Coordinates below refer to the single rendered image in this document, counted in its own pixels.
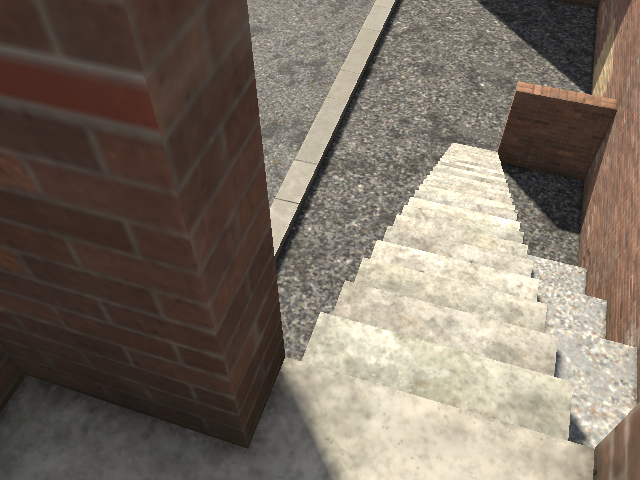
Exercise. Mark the stairs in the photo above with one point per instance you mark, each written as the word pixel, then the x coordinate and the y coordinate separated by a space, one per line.
pixel 446 308

